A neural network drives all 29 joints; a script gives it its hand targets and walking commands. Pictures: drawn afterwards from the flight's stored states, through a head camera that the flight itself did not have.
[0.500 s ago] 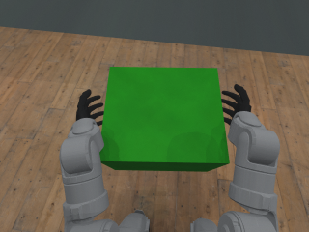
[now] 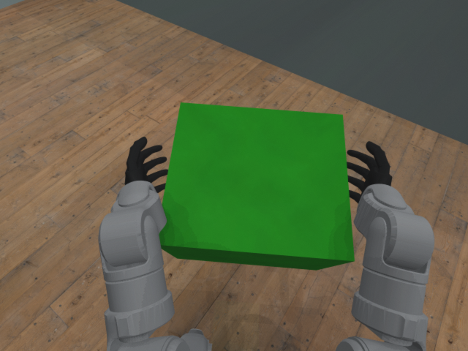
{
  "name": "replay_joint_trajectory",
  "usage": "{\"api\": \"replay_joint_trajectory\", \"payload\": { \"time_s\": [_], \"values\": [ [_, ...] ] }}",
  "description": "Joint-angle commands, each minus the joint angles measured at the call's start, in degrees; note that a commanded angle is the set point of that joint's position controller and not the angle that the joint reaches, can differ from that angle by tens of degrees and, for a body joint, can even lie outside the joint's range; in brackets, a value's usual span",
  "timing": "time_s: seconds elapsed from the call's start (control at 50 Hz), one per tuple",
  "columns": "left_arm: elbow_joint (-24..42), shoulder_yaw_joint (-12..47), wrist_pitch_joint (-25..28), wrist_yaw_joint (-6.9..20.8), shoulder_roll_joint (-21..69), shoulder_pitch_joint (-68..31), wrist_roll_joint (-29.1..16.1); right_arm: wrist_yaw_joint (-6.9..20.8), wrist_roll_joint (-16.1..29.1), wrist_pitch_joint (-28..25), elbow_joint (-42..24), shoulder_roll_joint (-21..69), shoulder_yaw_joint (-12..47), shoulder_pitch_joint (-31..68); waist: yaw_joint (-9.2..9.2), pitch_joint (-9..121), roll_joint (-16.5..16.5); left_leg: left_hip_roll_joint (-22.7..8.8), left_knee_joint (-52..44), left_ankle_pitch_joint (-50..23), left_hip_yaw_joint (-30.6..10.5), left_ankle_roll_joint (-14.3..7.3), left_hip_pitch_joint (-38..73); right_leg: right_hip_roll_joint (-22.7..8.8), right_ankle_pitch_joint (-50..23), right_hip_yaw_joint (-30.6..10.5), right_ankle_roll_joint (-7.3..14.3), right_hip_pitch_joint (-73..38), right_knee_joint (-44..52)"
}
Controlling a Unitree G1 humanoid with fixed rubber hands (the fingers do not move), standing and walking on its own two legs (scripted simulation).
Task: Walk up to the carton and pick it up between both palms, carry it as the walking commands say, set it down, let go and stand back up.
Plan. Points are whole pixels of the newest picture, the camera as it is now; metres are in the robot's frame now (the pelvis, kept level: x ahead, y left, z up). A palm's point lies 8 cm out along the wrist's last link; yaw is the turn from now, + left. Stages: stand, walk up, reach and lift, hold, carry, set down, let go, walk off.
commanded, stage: carry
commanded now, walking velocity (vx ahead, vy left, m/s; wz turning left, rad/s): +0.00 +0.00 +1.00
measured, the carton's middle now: (253, 192) +0.37 -0.02 +0.03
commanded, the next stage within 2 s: none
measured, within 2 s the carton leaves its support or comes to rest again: neither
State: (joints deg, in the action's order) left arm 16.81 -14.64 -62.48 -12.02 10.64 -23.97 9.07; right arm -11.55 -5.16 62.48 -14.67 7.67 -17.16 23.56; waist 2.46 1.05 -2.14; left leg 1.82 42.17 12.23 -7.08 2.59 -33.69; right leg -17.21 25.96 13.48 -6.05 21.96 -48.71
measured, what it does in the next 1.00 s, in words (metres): steps to the left, turning left: right foot, then left foot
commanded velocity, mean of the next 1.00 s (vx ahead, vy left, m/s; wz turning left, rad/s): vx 0.00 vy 0.00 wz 1.00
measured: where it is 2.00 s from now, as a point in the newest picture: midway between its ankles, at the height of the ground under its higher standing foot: outside the picture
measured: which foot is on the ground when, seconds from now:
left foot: down 0.00-0.30, up 0.32-0.56, down 0.58-0.82, up 0.84-1.00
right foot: up 0.00-0.26, down 0.28-0.58, up 0.60-0.78, down 0.80-1.00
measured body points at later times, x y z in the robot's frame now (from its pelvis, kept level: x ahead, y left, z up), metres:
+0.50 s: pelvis -0.01 +0.11 +0.00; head +0.02 +0.12 +0.45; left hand +0.23 +0.39 +0.12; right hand +0.36 +0.07 +0.11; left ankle -0.04 +0.28 -0.66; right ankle -0.01 -0.03 -0.70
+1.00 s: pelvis -0.07 +0.20 +0.00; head -0.02 +0.23 +0.44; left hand +0.03 +0.57 +0.10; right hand +0.30 +0.34 +0.08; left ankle -0.16 +0.33 -0.66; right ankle +0.01 +0.09 -0.70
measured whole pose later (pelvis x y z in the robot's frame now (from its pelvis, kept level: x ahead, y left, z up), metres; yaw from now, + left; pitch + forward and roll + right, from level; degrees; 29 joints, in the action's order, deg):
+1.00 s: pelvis -0.07 +0.20 +0.00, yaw +52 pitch +5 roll +1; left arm 14.5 -14.6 -60.9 -10.8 11.0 -23.1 9.1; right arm -13.5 -6.2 63.1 -15.1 8.0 -17.2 24.3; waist 2.3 -1.7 1.6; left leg 2.2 61.6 26.6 -6.1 0.7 -38.7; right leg -12.7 28.9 13.5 -2.6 23.6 -49.9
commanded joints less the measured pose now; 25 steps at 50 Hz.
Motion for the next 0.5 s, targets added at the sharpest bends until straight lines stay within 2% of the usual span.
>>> {"api": "replay_joint_trajectory", "payload": {
  "time_s": [0.0,0.02,0.04,0.06,0.08,0.1,0.12,0.14,0.16,0.18,0.2,0.22,0.24,0.26,0.28,0.3,0.32,0.34,0.36,0.38,0.4,0.42,0.44,0.46,0.48],
  "values": [
    [1.18,43.56,-0.4,10.87,45.08,-39.06,-21.53,14.31,21.69,1.0,1.03,47.07,42.93,38.29,-1.26,33.2,23.74,-13.56,-1.97,-82.46,-23.42,-11.64,44.36,11.03,22.01,-9.99,-2.2,21.26,-23.65],
    [1.93,44.6,-0.74,11.54,47.1,-37.45,-22.85,14.12,20.27,1.07,0.13,47.64,43.18,34.11,-1.0,29.13,16.88,-11.38,-4.57,-67.29,-19.48,-9.68,35.52,11.54,16.9,-9.89,-2.55,15.78,-18.94],
    [1.31,45.11,-0.78,12.57,49.33,-34.95,-24.67,13.4,20.62,0.52,-4.65,48.35,44.73,37.06,-0.54,31.1,13.77,-8.22,-6.34,-55.86,-18.2,-8.08,35.08,13.93,14.05,-8.89,-2.6,13.31,-12.64],
    [2.01,45.0,-0.59,13.09,51.13,-35.78,-26.06,13.42,20.54,0.61,-3.43,52.38,45.1,33.91,-0.24,31.2,14.45,-7.18,-7.39,-53.11,-21.76,-8.71,35.01,15.53,12.14,-9.56,-2.5,14.14,-9.32],
    [-0.15,44.54,-0.7,13.48,51.11,-28.68,-25.48,12.88,20.11,0.49,-5.15,50.79,45.09,31.6,-0.07,32.22,16.36,-7.55,-7.3,-53.14,-21.41,-9.64,36.55,16.62,10.89,-8.94,-2.37,14.02,-8.34],
    [0.33,45.17,-0.43,13.98,53.04,-31.63,-26.2,13.24,19.88,0.27,-5.83,51.76,45.5,32.83,-0.51,34.61,17.54,-8.0,-6.49,-55.6,-23.14,-10.21,38.11,16.69,10.01,-10.9,-2.0,12.7,-8.34],
    [2.25,45.85,0.11,14.23,53.47,-33.58,-26.83,13.46,20.5,-0.32,-8.17,51.43,46.08,36.97,-1.13,36.14,18.01,-8.29,-7.95,-49.55,-24.95,-10.09,34.69,16.48,8.08,-13.65,-1.04,9.36,-9.2],
    [3.04,46.18,0.37,14.35,52.6,-36.75,-27.66,13.4,19.65,-0.46,-6.54,50.92,45.63,37.28,-1.48,37.34,18.09,-8.6,-8.5,-41.4,-25.5,-9.89,31.04,15.61,6.53,-15.86,0.15,6.77,-8.9],
    [5.25,47.42,0.73,14.37,53.49,-37.42,-27.77,13.94,20.14,-0.54,-6.87,52.94,46.74,36.72,-1.16,34.6,17.15,-7.73,-11.38,-36.72,-25.51,-9.14,28.13,17.08,5.53,-14.24,0.29,5.6,-7.06],
    [3.89,46.66,0.2,14.7,53.02,-32.56,-27.12,13.92,19.9,-0.42,-7.55,52.6,46.86,34.38,-1.2,34.71,16.36,-7.75,-13.7,-26.41,-26.93,-8.15,25.23,18.18,4.29,-14.47,1.84,1.78,-2.64],
    [7.13,46.29,0.57,14.79,52.34,-37.03,-28.26,13.92,20.26,-0.31,-7.32,53.94,48.24,35.68,-1.65,34.8,14.41,-7.85,-15.08,-23.08,-27.78,-7.4,21.46,17.94,4.12,-15.86,3.14,-4.16,2.67],
    [4.97,44.47,0.54,14.56,50.78,-37.99,-26.79,13.47,20.44,-0.45,-8.08,53.05,48.97,40.15,-1.66,33.91,12.99,-6.39,-16.98,-19.08,-25.1,-4.99,13.22,19.66,4.22,-12.8,3.84,-12.78,11.38],
    [3.7,43.2,0.62,14.2,50.28,-37.58,-26.35,12.85,21.03,-0.18,-8.09,51.82,49.78,43.93,-3.11,33.56,6.47,-3.86,-14.02,-16.87,-19.26,-1.24,6.67,15.54,0.0,-13.83,4.88,-25.09,23.25],
    [2.14,42.8,0.89,14.55,51.61,-35.04,-25.37,12.77,21.74,-0.51,-10.05,53.87,51.33,43.81,-3.49,35.48,-10.86,3.5,-1.9,3.29,-6.75,0.73,-5.34,-0.23,-10.26,-26.01,7.78,-36.88,30.54],
    [1.43,41.75,1.02,15.09,51.47,-33.95,-25.13,12.44,21.79,-0.36,-11.83,52.5,52.48,46.89,-2.43,36.79,-26.76,6.59,17.79,25.4,1.83,1.04,-13.33,-16.33,-28.64,-36.55,12.67,-37.36,27.05],
    [2.26,40.69,1.12,14.74,50.89,-32.04,-24.16,12.53,21.5,0.11,-11.08,53.51,52.54,44.81,-2.49,32.76,-25.88,1.03,28.7,24.28,4.0,1.06,-17.2,-19.86,-42.08,-30.49,18.26,-31.53,23.98],
    [0.32,39.55,0.51,15.01,51.07,-25.63,-22.7,12.58,22.65,0.71,-11.94,53.94,53.42,42.39,-2.19,31.08,-18.3,-2.89,29.04,17.69,3.84,1.1,-14.86,-14.74,-50.26,-21.25,17.15,-30.24,19.27],
    [-3.99,38.75,0.55,14.6,50.29,-29.56,-22.01,12.51,24.01,0.52,-10.82,52.42,53.85,51.28,-1.94,27.06,-15.36,-0.18,27.99,14.43,4.22,0.79,-15.15,-9.23,-60.56,-15.86,12.85,-30.78,15.83],
    [-5.26,38.06,0.24,14.26,49.69,-28.98,-21.18,12.79,24.69,0.97,-9.6,52.07,54.37,51.2,-2.4,27.15,-13.85,0.6,25.68,14.21,5.95,0.86,-15.55,-8.18,-66.56,-13.46,11.59,-32.83,13.66],
    [-4.71,38.69,0.54,13.79,49.65,-30.84,-21.22,12.73,25.11,0.85,-10.83,50.92,54.07,52.94,-2.91,26.96,-12.88,1.21,21.03,15.69,7.76,0.93,-14.57,-7.66,-66.46,-11.26,10.44,-33.44,12.12],
    [-3.35,38.72,-0.11,13.43,46.86,-27.94,-21.25,12.76,23.12,1.98,-5.34,49.7,52.08,42.05,-2.86,26.55,-12.93,1.31,20.0,15.08,9.37,1.24,-13.99,-7.56,-65.47,-9.36,10.08,-32.38,12.04],
    [-2.13,38.45,-0.32,12.88,46.26,-26.37,-20.81,12.72,23.71,2.31,-5.64,49.66,51.36,40.96,-3.22,27.63,-9.62,1.69,16.01,13.84,10.7,0.87,-12.13,-7.7,-62.33,-6.89,9.68,-33.27,10.02],
    [-2.79,37.97,-0.82,12.33,44.32,-24.84,-19.74,13.09,23.85,2.85,-4.38,48.17,50.7,40.13,-3.21,27.12,-8.73,1.48,13.46,12.79,12.29,0.78,-8.54,-7.4,-60.24,-4.48,9.3,-29.14,10.0],
    [-1.07,39.31,-0.93,11.99,44.85,-27.5,-20.24,13.59,23.79,3.06,-4.17,47.67,49.75,38.89,-3.09,26.68,-7.62,1.64,8.13,12.78,14.33,0.34,-3.83,-7.08,-57.92,-1.56,7.71,-24.99,8.88],
    [1.54,39.62,-0.95,11.74,44.18,-30.8,-20.3,13.79,24.03,3.26,-3.38,47.54,49.08,39.78,-2.92,26.84,-6.54,0.85,3.24,10.61,15.19,-0.38,-0.27,-7.53,-54.23,-0.82,6.82,-22.22,7.87]
  ]
}}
